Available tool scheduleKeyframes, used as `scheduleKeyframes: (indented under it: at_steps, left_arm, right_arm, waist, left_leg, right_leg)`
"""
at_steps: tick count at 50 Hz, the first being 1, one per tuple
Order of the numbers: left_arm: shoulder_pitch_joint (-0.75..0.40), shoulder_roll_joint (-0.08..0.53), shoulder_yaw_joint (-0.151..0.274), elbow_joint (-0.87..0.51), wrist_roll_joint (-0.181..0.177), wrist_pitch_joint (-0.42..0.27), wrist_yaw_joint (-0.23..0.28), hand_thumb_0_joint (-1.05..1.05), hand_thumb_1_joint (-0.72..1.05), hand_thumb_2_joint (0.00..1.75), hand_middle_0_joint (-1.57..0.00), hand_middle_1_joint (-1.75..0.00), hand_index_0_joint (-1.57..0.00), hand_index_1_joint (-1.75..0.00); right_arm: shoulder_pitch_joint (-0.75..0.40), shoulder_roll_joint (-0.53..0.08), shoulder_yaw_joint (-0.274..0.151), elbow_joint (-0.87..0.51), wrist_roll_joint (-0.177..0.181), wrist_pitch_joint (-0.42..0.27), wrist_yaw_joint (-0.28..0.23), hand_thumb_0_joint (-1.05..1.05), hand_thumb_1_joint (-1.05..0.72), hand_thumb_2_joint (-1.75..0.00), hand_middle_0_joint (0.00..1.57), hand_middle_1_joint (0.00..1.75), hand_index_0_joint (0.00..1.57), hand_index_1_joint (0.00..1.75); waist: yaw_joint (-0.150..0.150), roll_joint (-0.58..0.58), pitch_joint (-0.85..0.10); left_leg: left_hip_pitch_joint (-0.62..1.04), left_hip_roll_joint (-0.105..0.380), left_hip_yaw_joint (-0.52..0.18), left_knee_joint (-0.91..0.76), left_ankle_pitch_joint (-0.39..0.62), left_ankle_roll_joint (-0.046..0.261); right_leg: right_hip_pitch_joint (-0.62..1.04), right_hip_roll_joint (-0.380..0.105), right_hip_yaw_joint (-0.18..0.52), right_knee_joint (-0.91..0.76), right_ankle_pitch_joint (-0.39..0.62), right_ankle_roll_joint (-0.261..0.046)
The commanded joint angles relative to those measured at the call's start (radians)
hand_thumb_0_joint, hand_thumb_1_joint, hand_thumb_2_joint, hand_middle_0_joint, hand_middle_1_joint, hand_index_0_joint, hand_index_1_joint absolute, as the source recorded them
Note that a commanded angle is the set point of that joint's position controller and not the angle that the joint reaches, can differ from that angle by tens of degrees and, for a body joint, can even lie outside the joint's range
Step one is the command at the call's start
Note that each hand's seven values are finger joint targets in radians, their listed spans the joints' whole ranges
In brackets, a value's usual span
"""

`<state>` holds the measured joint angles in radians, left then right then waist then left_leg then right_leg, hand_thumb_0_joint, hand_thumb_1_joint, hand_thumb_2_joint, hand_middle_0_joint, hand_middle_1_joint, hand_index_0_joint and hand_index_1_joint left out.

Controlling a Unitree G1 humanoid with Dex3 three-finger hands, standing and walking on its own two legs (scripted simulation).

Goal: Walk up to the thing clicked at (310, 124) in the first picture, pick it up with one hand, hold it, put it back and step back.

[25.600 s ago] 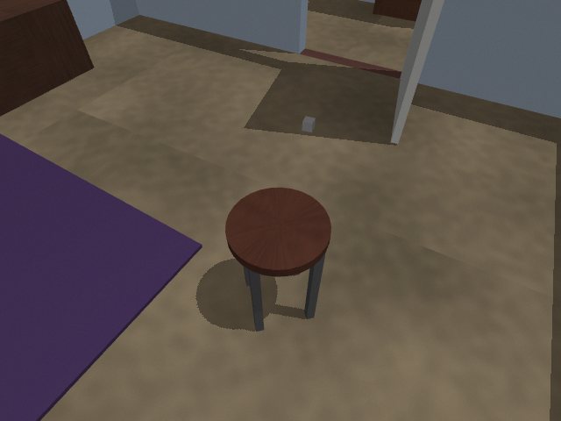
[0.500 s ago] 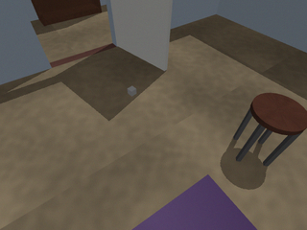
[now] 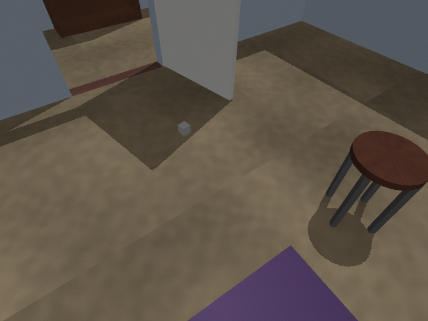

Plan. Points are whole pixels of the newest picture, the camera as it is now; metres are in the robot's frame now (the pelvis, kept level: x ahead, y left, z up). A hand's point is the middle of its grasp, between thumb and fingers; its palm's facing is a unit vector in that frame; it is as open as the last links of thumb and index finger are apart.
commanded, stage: stand
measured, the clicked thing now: (184, 128) +1.47 +0.18 -0.77
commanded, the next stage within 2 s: walk up in 0.74 s
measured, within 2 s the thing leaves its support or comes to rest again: neither
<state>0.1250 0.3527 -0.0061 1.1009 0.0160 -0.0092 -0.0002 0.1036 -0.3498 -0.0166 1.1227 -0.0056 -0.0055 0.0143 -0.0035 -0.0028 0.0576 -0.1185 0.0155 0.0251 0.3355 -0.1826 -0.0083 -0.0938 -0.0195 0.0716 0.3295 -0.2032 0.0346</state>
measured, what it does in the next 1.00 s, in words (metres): lifts its right foot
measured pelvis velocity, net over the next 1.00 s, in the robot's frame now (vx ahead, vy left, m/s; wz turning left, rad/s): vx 0.03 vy -0.04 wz -0.06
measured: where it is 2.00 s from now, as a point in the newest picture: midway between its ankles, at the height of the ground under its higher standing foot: (221, 274)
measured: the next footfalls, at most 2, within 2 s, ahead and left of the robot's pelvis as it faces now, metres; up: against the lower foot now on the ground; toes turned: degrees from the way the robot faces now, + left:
right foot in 1.02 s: +0.12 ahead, -0.18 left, +0.00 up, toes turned -6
left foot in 1.42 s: +0.36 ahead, +0.09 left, -0.01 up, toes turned +6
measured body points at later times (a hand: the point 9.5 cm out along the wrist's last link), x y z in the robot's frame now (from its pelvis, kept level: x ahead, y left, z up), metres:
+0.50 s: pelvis +0.00 +0.00 +0.00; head +0.01 +0.00 +0.45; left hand +0.07 +0.30 -0.13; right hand +0.08 -0.30 -0.13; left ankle +0.00 +0.12 -0.75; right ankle -0.01 -0.14 -0.75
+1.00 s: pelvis +0.03 -0.04 -0.01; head +0.03 -0.06 +0.44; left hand +0.11 +0.30 -0.11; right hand +0.05 -0.38 -0.14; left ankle +0.00 +0.12 -0.75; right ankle +0.08 -0.17 -0.74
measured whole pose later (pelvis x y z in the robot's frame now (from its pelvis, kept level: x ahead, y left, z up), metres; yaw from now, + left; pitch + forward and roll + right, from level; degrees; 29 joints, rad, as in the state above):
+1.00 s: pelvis +0.03 -0.04 -0.01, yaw -3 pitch -2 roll +1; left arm 0.22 0.45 0.09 1.01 0.04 -0.03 -0.09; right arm 0.25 -0.42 -0.11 1.02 -0.05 -0.02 0.07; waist -0.01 0.01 0.03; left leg -0.10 0.07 0.06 0.45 -0.34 0.02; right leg -0.31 -0.06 -0.02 0.59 -0.35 -0.02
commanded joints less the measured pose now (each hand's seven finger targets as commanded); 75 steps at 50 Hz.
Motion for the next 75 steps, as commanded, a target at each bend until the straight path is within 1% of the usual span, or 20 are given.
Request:
scheduleKeyframes:
  at_steps: [1, 36, 37, 38, 40, 41, 47, 49, 50, 51, 52, 55, 57, 62, 68, 71, 72, 73, 74, 75]
  left_arm:
    - [-0.017, 0.219, 0.040, -0.055, -0.006, -0.018, 0.013, 0.00, 0.90, 0.90, -0.20, -0.30, -0.20, -0.30]
    - [-0.015, 0.217, 0.040, -0.057, -0.005, -0.018, 0.013, 0.00, 0.90, 0.90, -0.20, -0.30, -0.20, -0.30]
    - [0.021, 0.310, 0.107, -0.117, 0.012, -0.027, -0.019, 0.00, 0.90, 0.90, -0.20, -0.30, -0.20, -0.30]
    - [-0.019, 0.298, 0.105, -0.124, 0.023, -0.025, -0.033, 0.00, 0.90, 0.90, -0.20, -0.30, -0.20, -0.30]
    - [-0.112, 0.260, 0.109, -0.182, 0.030, -0.024, -0.048, 0.00, 0.90, 0.90, -0.20, -0.30, -0.20, -0.30]
    - [-0.119, 0.258, 0.110, -0.188, 0.028, -0.031, -0.050, 0.00, 0.90, 0.90, -0.20, -0.30, -0.20, -0.30]
    - [0.097, 0.262, 0.132, -0.161, 0.014, -0.034, -0.092, 0.00, 0.90, 0.90, -0.20, -0.30, -0.20, -0.30]
    - [0.315, 0.285, 0.157, -0.077, 0.013, -0.046, -0.074, 0.00, 0.90, 0.90, -0.20, -0.30, -0.20, -0.30]
    - [0.437, 0.352, 0.178, -0.048, 0.022, -0.055, -0.055, 0.00, 0.90, 0.90, -0.20, -0.30, -0.20, -0.30]
    - [0.444, 0.406, 0.190, -0.087, 0.034, -0.060, -0.039, 0.00, 0.90, 0.90, -0.20, -0.30, -0.20, -0.30]
    - [0.278, 0.425, 0.172, -0.164, 0.031, -0.068, -0.032, 0.00, 0.90, 0.90, -0.20, -0.30, -0.20, -0.30]
    - [0.051, 0.377, 0.155, -0.223, 0.006, -0.080, -0.032, 0.00, 0.90, 0.90, -0.20, -0.30, -0.20, -0.30]
    - [0.060, 0.340, 0.146, -0.226, -0.001, -0.086, -0.033, 0.00, 0.90, 0.90, -0.20, -0.30, -0.20, -0.30]
    - [0.110, 0.359, 0.163, -0.237, 0.004, -0.102, -0.030, 0.00, 0.90, 0.90, -0.20, -0.30, -0.20, -0.30]
    - [0.174, 0.347, 0.151, -0.244, 0.001, -0.092, -0.040, 0.00, 0.90, 0.90, -0.20, -0.30, -0.20, -0.30]
    - [0.159, 0.306, 0.125, -0.266, 0.002, -0.082, -0.036, 0.00, 0.90, 0.90, -0.20, -0.30, -0.20, -0.30]
    - [0.229, 0.231, 0.099, -0.273, -0.011, -0.075, -0.030, 0.00, 0.90, 0.90, -0.20, -0.30, -0.20, -0.30]
    - [0.218, 0.214, 0.102, -0.293, -0.024, -0.077, -0.028, 0.00, 0.90, 0.90, -0.20, -0.30, -0.20, -0.30]
    - [0.146, 0.314, 0.111, -0.283, -0.013, -0.075, -0.018, 0.00, 0.90, 0.90, -0.20, -0.30, -0.20, -0.30]
    - [0.159, 0.311, 0.101, -0.275, -0.024, -0.071, -0.021, 0.00, 0.90, 0.90, -0.20, -0.30, -0.20, -0.30]
  right_arm:
    - [-0.024, -0.211, -0.035, -0.058, 0.001, -0.017, -0.017, 0.00, -0.90, -0.90, 0.20, 0.30, 0.20, 0.30]
    - [-0.025, -0.213, -0.039, -0.058, 0.000, -0.020, -0.018, 0.00, -0.90, -0.90, 0.20, 0.30, 0.20, 0.30]
    - [0.046, -0.312, -0.105, -0.120, -0.023, -0.039, 0.008, 0.00, -0.90, -0.90, 0.20, 0.30, 0.20, 0.30]
    - [0.082, -0.341, -0.123, -0.099, -0.031, -0.042, 0.017, 0.00, -0.90, -0.90, 0.20, 0.30, 0.20, 0.30]
    - [0.136, -0.368, -0.150, -0.120, -0.032, -0.049, 0.020, 0.00, -0.90, -0.90, 0.20, 0.30, 0.20, 0.30]
    - [0.136, -0.366, -0.155, -0.132, -0.033, -0.059, 0.021, 0.00, -0.90, -0.90, 0.20, 0.30, 0.20, 0.30]
    - [-0.045, -0.336, -0.151, -0.233, -0.045, -0.058, 0.035, 0.00, -0.90, -0.90, 0.20, 0.30, 0.20, 0.30]
    - [-0.072, -0.277, -0.134, -0.253, -0.047, -0.042, 0.032, 0.00, -0.90, -0.90, 0.20, 0.30, 0.20, 0.30]
    - [-0.039, -0.191, -0.104, -0.258, -0.053, -0.038, 0.030, 0.00, -0.90, -0.90, 0.20, 0.30, 0.20, 0.30]
    - [-0.037, -0.144, -0.078, -0.284, -0.040, -0.032, 0.034, 0.00, -0.90, -0.90, 0.20, 0.30, 0.20, 0.30]
    - [-0.031, -0.214, -0.098, -0.294, -0.015, -0.031, 0.034, 0.00, -0.90, -0.90, 0.20, 0.30, 0.20, 0.30]
    - [0.111, -0.317, -0.125, -0.205, -0.003, -0.039, 0.042, 0.00, -0.90, -0.90, 0.20, 0.30, 0.20, 0.30]
    - [0.177, -0.293, -0.123, -0.176, -0.008, -0.036, 0.052, 0.00, -0.90, -0.90, 0.20, 0.30, 0.20, 0.30]
    - [0.095, -0.273, -0.116, -0.238, -0.016, -0.039, 0.078, 0.00, -0.90, -0.90, 0.20, 0.30, 0.20, 0.30]
    - [-0.012, -0.246, -0.116, -0.291, -0.025, -0.055, 0.086, 0.00, -0.90, -0.90, 0.20, 0.30, 0.20, 0.30]
    - [0.269, -0.294, -0.144, -0.221, -0.033, -0.069, 0.062, 0.00, -0.90, -0.90, 0.20, 0.30, 0.20, 0.30]
    - [0.408, -0.369, -0.174, -0.201, -0.047, -0.077, 0.044, 0.00, -0.90, -0.90, 0.20, 0.30, 0.20, 0.30]
    - [0.403, -0.446, -0.188, -0.232, -0.025, -0.083, 0.037, 0.00, -0.90, -0.90, 0.20, 0.30, 0.20, 0.30]
    - [0.349, -0.434, -0.188, -0.247, 0.010, -0.080, 0.036, 0.00, -0.90, -0.90, 0.20, 0.30, 0.20, 0.30]
    - [0.272, -0.396, -0.166, -0.269, 0.006, -0.078, 0.028, 0.00, -0.90, -0.90, 0.20, 0.30, 0.20, 0.30]
  waist:
    - [-0.006, -0.007, -0.065]
    - [-0.003, -0.012, -0.050]
    - [-0.012, 0.004, -0.168]
    - [-0.039, 0.068, -0.087]
    - [-0.086, 0.185, 0.055]
    - [-0.074, 0.136, 0.087]
    - [0.054, 0.218, -0.018]
    - [0.157, 0.027, -0.072]
    - [0.208, -0.255, -0.091]
    - [0.218, -0.377, -0.026]
    - [0.134, -0.200, 0.033]
    - [-0.003, -0.115, 0.096]
    - [-0.015, -0.143, 0.078]
    - [0.021, -0.121, 0.098]
    - [0.065, -0.071, 0.066]
    - [-0.086, 0.073, -0.103]
    - [-0.134, 0.272, -0.194]
    - [-0.124, 0.379, -0.195]
    - [-0.115, 0.165, -0.179]
    - [-0.062, 0.087, -0.113]
  left_leg:
    - [0.048, 0.117, -0.086, -0.052, 0.123, 0.028]
    - [0.049, 0.118, -0.090, -0.057, 0.111, 0.028]
    - [0.107, 0.104, -0.115, 0.000, -0.440, 0.098]
    - [0.115, 0.146, -0.182, -0.059, -0.642, 0.128]
    - [0.124, 0.383, -0.429, -0.238, -0.650, 0.245]
    - [0.102, 0.423, -0.456, -0.246, -0.582, 0.272]
    - [-0.136, 0.235, -0.130, -0.150, -0.460, 0.179]
    - [-0.369, 0.143, -0.021, 0.164, -0.512, 0.127]
    - [-0.557, 0.022, 0.085, 0.511, -0.560, 0.093]
    - [-0.703, -0.082, -0.051, 0.809, -0.501, 0.053]
    - [-0.655, -0.048, -0.187, 0.840, -0.351, 0.039]
    - [-0.513, 0.056, -0.184, 0.752, -0.142, 0.020]
    - [-0.451, 0.053, -0.158, 0.693, -0.074, 0.004]
    - [-0.488, 0.075, -0.131, 0.488, -0.029, -0.016]
    - [-0.311, 0.073, 0.028, 0.245, -0.009, 0.020]
    - [0.102, 0.007, 0.069, 0.172, -0.046, 0.075]
    - [0.304, 0.146, -0.161, 0.084, -0.262, 0.142]
    - [0.362, 0.380, -0.697, -0.103, -0.326, 0.226]
    - [0.250, 0.397, -0.695, -0.115, -0.337, 0.262]
    - [0.142, 0.361, -0.508, -0.092, -0.311, 0.227]
  right_leg:
    - [-0.035, -0.094, 0.050, -0.048, 0.162, -0.051]
    - [-0.048, -0.092, 0.050, -0.052, 0.136, -0.053]
    - [-0.092, -0.026, 0.044, 0.045, -0.350, -0.088]
    - [-0.277, -0.009, 0.014, 0.144, -0.454, -0.085]
    - [-0.552, -0.005, -0.041, 0.478, -0.298, -0.057]
    - [-0.580, -0.053, 0.009, 0.492, -0.283, -0.058]
    - [-0.153, -0.055, -0.095, 0.296, -0.163, -0.050]
    - [0.205, -0.005, -0.125, 0.180, -0.056, -0.051]
    - [0.328, -0.053, -0.014, 0.080, -0.288, -0.058]
    - [0.208, -0.258, 0.371, -0.105, -0.655, -0.099]
    - [0.022, -0.412, 0.640, -0.308, -0.824, -0.185]
    - [-0.110, -0.279, 0.331, -0.254, -0.575, -0.187]
    - [-0.132, -0.239, 0.173, -0.231, -0.428, -0.181]
    - [-0.070, -0.256, 0.089, -0.231, -0.369, -0.228]
    - [-0.024, -0.226, -0.039, -0.099, -0.054, -0.212]
    - [-0.118, -0.146, -0.145, 0.362, 0.302, -0.167]
    - [-0.328, -0.052, -0.197, 0.701, 0.142, -0.118]
    - [-0.568, 0.130, -0.079, 0.846, -0.326, -0.092]
    - [-0.536, 0.042, 0.072, 0.916, -0.312, -0.107]
    - [-0.521, 0.005, 0.099, 0.910, -0.220, -0.106]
